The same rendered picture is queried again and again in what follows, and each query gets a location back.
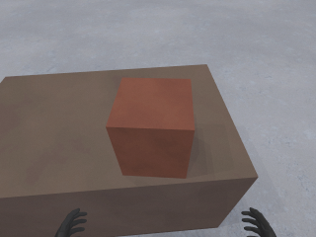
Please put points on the pedestal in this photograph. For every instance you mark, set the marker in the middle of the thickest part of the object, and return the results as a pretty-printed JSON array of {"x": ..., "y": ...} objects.
[{"x": 56, "y": 156}]

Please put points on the left robot hand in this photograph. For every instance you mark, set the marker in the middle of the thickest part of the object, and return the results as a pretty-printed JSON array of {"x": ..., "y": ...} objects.
[{"x": 66, "y": 230}]

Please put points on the right robot hand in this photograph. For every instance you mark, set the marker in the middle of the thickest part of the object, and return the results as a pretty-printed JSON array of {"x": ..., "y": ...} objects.
[{"x": 264, "y": 229}]

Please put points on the carton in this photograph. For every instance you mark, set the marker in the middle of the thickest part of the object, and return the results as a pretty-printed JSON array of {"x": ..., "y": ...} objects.
[{"x": 151, "y": 127}]

